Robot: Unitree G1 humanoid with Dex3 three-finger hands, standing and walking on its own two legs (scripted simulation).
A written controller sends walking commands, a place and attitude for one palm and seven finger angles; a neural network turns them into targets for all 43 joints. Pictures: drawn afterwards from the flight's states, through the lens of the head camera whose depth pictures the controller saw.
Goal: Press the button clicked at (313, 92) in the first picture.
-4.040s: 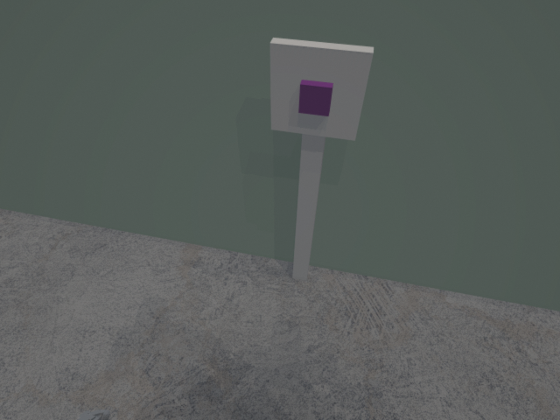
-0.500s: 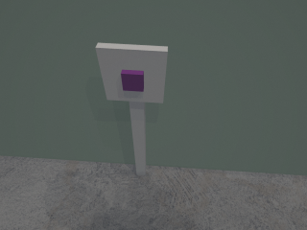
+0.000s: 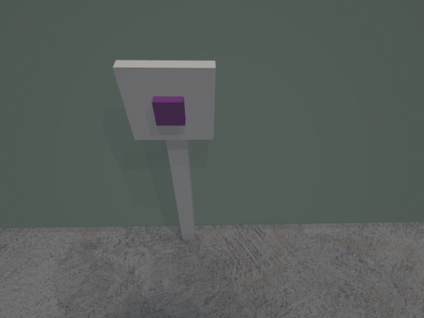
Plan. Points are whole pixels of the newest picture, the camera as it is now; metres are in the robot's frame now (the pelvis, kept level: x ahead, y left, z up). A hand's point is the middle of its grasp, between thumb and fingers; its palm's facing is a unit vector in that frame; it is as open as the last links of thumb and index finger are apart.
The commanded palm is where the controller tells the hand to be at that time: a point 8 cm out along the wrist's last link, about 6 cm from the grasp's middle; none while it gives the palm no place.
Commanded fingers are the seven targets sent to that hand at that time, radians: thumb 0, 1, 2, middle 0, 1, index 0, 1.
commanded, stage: look again from close up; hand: left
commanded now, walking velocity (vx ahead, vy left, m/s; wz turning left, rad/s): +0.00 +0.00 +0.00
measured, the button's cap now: (169, 110) +0.54 +0.12 +0.08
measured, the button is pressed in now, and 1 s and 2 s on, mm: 0 0 0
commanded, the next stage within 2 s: shuffle to correct the standing spot in 0.50 s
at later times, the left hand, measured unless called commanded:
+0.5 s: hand out of the picture +0.00 +0.17 -0.17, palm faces +0.07 -0.98 -0.20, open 7.3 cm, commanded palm none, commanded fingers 0.00 0.90 0.90 -0.20 -0.30 -0.20 -0.30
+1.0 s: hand out of the picture -0.07 +0.15 -0.18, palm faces +0.08 -0.98 -0.16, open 7.4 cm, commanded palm none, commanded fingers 0.00 0.90 0.90 -0.20 -0.30 -0.20 -0.30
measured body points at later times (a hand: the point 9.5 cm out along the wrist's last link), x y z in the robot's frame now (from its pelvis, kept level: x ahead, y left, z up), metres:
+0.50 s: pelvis -0.03 -0.01 +0.00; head -0.05 -0.01 +0.45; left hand -0.01 +0.22 -0.15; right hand +0.02 -0.25 -0.15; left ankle -0.02 +0.11 -0.74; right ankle -0.01 -0.12 -0.74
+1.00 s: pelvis -0.01 -0.01 +0.00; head -0.02 -0.01 +0.45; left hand -0.07 +0.20 -0.16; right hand -0.06 -0.23 -0.17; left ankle -0.02 +0.11 -0.73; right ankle -0.01 -0.12 -0.74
